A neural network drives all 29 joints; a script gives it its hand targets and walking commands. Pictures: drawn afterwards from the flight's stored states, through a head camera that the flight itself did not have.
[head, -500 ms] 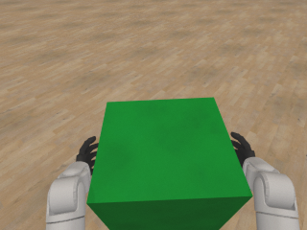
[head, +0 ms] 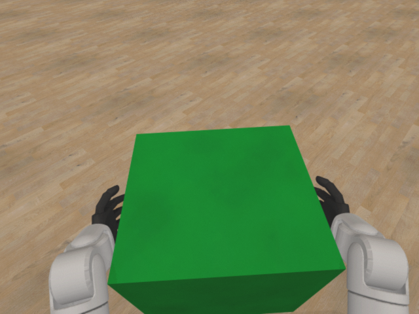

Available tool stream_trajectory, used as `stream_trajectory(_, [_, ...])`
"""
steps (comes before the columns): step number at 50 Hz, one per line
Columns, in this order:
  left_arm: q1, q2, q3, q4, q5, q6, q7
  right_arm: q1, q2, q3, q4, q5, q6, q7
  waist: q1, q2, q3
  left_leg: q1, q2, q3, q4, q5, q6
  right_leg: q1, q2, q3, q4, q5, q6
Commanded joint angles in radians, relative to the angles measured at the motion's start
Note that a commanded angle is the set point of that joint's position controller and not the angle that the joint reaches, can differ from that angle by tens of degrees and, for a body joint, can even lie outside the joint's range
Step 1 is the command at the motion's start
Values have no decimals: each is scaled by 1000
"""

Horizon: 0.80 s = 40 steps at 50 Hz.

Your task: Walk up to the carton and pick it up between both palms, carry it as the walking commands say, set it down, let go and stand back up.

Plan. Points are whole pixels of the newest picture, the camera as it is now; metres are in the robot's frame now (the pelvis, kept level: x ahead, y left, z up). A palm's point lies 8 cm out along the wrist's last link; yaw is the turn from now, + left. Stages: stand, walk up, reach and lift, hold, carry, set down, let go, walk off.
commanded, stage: carry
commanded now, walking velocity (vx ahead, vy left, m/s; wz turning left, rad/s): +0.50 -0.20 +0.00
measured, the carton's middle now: (218, 227) +0.28 +0.02 +0.01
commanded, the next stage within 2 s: none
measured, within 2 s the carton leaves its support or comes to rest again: neither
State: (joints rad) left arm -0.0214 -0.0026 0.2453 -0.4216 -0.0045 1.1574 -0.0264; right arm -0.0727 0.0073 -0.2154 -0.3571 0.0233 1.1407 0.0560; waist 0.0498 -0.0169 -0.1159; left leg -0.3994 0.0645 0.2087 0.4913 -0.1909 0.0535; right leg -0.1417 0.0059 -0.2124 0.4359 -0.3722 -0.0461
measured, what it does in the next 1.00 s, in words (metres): walks ahead: right foot, then left foot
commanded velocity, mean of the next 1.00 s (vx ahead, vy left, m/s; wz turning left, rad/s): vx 0.50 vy -0.20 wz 0.00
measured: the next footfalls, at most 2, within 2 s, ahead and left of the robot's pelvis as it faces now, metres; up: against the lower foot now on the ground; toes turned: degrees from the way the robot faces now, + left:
right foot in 0.34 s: +0.35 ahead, -0.24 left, +0.00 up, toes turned -12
left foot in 0.68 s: +0.51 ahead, -0.07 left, +0.00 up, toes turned +14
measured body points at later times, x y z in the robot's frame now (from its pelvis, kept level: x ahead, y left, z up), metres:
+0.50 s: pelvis +0.29 -0.14 +0.01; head +0.31 -0.14 +0.46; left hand +0.54 +0.06 +0.06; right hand +0.56 -0.33 +0.06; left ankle +0.21 -0.01 -0.67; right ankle +0.31 -0.23 -0.73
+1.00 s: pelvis +0.60 -0.24 +0.01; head +0.61 -0.22 +0.46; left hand +0.87 -0.06 +0.07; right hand +0.84 -0.45 +0.09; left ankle +0.47 -0.08 -0.73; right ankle +0.70 -0.39 -0.71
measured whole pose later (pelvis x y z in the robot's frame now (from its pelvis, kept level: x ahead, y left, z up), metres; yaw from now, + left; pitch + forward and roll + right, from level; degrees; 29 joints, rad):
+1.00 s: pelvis +0.60 -0.24 +0.01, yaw +0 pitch +5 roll -2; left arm -0.06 0.00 0.21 -0.41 0.00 1.15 -0.04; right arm -0.01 0.02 -0.25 -0.43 0.02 1.13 0.06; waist -0.05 -0.02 -0.08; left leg -0.01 0.18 0.22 0.26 -0.30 -0.11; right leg -0.50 -0.09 -0.17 0.49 -0.10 -0.01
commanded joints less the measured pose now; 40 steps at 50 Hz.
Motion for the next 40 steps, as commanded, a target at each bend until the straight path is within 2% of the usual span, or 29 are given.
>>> stream_trajectory(1, [-523, -742, -856, -126, -322, 4, -209, -277, 712, 718, -73, 184, 5, 130, -97, 230, -255, 654, 370, -650, -247, -173, 196, -476, -28, 57, 406, 157, 21])
stream_trajectory(2, [-555, -725, -859, -145, -330, 5, -217, -303, 718, 725, -92, 186, 0, 128, -93, 285, -189, 674, 480, -791, -310, -109, 268, -652, -32, 165, 584, -102, 38])
stream_trajectory(3, [-567, -747, -866, -140, -330, 2, -218, -348, 728, 744, -142, 193, -3, 129, -87, 168, -160, 614, 473, -695, -302, -63, 252, -673, -92, 239, 685, -63, 43])
stream_trajectory(4, [-563, -781, -865, -128, -331, -5, -217, -382, 744, 757, -171, 203, -8, 135, -80, 100, -168, 593, 427, -568, -298, 42, 203, -648, -118, 245, 688, 6, 45])
stream_trajectory(5, [-546, -800, -857, -115, -321, -14, -212, -416, 757, 769, -198, 223, -14, 143, -71, 77, -156, 545, 385, -445, -314, 109, 148, -610, -140, 217, 612, 42, 49])
stream_trajectory(6, [-521, -809, -853, -99, -309, -22, -205, -432, 766, 781, -208, 244, -16, 151, -64, 93, -144, 499, 348, -335, -330, 145, 95, -548, -148, 191, 495, 61, 54])
stream_trajectory(7, [-494, -805, -848, -94, -296, -27, -196, -429, 763, 788, -211, 259, -13, 158, -62, 123, -133, 466, 313, -262, -331, 183, 68, -499, -120, 138, 403, 66, 57])
stream_trajectory(12, [-435, -789, -840, -115, -231, -26, -151, -408, 733, 791, -216, 289, -1, 189, -70, 228, -96, 423, 236, -96, -295, 329, -7, -323, -49, 6, 58, 247, 46])
stream_trajectory(14, [-428, -776, -836, -129, -221, -20, -143, -398, 723, 791, -216, 287, 5, 193, -69, 250, -122, 400, 230, -60, -260, 273, -33, -226, -60, -7, -3, 319, 31])
stream_trajectory(15, [-422, -767, -831, -130, -219, -17, -141, -401, 721, 797, -221, 286, 9, 194, -62, 231, -147, 373, 208, -32, -207, 237, -49, -145, -61, -22, -32, 333, 19])
stream_trajectory(16, [-410, -755, -824, -125, -220, -13, -141, -405, 720, 804, -221, 284, 14, 193, -49, 189, -180, 324, 172, 1, -107, 232, -64, -32, -51, -42, -39, 305, 8])
stream_trajectory(17, [-400, -746, -816, -114, -220, -11, -143, -400, 718, 804, -209, 280, 18, 191, -32, 107, -232, 217, 125, 31, 76, 189, -82, 150, -63, -18, -41, 240, -4])
stream_trajectory(18, [-377, -710, -799, -105, -208, -13, -141, -410, 684, 809, -209, 281, 22, 191, -2, -100, -280, 4, 66, 45, 361, 11, -104, 310, -231, 237, -105, 90, -55])
stream_trajectory(19, [-372, -732, -799, -111, -203, -22, -144, -442, 700, 823, -248, 301, 20, 195, -5, -366, -314, -263, -45, -3, 603, -383, -103, 443, -386, 558, -184, 108, -160])
stream_trajectory(20, [-426, -778, -825, -156, -233, -23, -149, -451, 738, 816, -229, 306, 13, 199, -15, -264, -318, -329, 20, -120, 680, -395, -64, 441, -402, 499, -170, 261, -192])
stream_trajectory(21, [-431, -791, -811, -148, -228, -27, -152, -460, 751, 818, -218, 310, 9, 202, -14, -169, -297, -302, 45, -152, 666, -351, -60, 389, -374, 418, -152, 408, -189])
stream_trajectory(22, [-453, -796, -818, -168, -234, -32, -156, -452, 769, 815, -211, 311, 3, 201, -19, -97, -278, -273, 78, -165, 592, -276, -63, 333, -350, 356, -160, 410, -176])
stream_trajectory(24, [-460, -813, -824, -183, -251, -40, -163, -431, 783, 799, -215, 293, -10, 190, -30, -97, -255, -164, 58, -125, 437, -205, -56, 200, -300, 241, -198, 415, -146])
stream_trajectory(29, [-455, -768, -863, -191, -306, -44, -190, -350, 748, 766, -193, 218, -24, 144, -35, -145, -214, -31, 14, -39, 118, -84, -22, 139, -258, 138, -236, 418, -150])
stream_trajectory(31, [-451, -754, -871, -175, -313, -39, -194, -332, 736, 752, -177, 206, -18, 139, -40, -111, -186, 63, 6, -11, 17, 21, -13, 90, -240, 102, -213, 402, -134])
stream_trajectory(32, [-455, -749, -873, -165, -314, -34, -194, -319, 736, 748, -161, 202, -13, 139, -50, -75, -188, 165, 6, 13, -36, 84, -7, 39, -219, 69, -164, 370, -114])
stream_trajectory(33, [-457, -742, -873, -155, -308, -30, -194, -300, 735, 744, -142, 201, -8, 140, -60, -37, -201, 291, 18, 9, -64, 73, 4, -27, -182, 39, -81, 346, -85])
stream_trajectory(34, [-472, -737, -873, -143, -299, -25, -196, -276, 730, 737, -117, 198, -3, 143, -78, 11, -212, 457, 78, -83, -85, 9, 37, -159, -148, 18, 66, 361, -47])
stream_trajectory(35, [-479, -735, -874, -125, -301, -15, -204, -243, 716, 727, -76, 183, -2, 139, -92, 152, -221, 571, 261, -424, -198, -203, 134, -335, -85, 22, 296, 322, 12])
stream_trajectory(36, [-520, -714, -871, -151, -315, -11, -211, -265, 714, 729, -75, 187, -7, 138, -93, 317, -168, 664, 446, -781, -317, -170, 246, -583, -2, 96, 490, -61, 53])
stream_trajectory(37, [-527, -725, -867, -145, -303, -9, -210, -314, 727, 750, -127, 203, -8, 141, -86, 216, -144, 610, 490, -749, -333, -159, 253, -633, -72, 229, 662, -75, 51])
stream_trajectory(38, [-527, -759, -864, -134, -302, -12, -208, -348, 745, 758, -150, 210, -9, 147, -79, 119, -144, 570, 445, -625, -318, -20, 215, -614, -103, 253, 709, 3, 51])
stream_trajectory(39, [-513, -786, -848, -112, -290, -18, -203, -388, 761, 771, -176, 229, -13, 156, -70, 72, -152, 543, 396, -484, -319, 88, 161, -581, -131, 232, 671, 64, 49])
stream_trajectory(40, [-489, -800, -837, -94, -278, -24, -197, -413, 775, 782, -194, 251, -16, 164, -64, 61, -139, 505, 358, -369, -328, 150, 111, -542, -143, 200, 580, 88, 54])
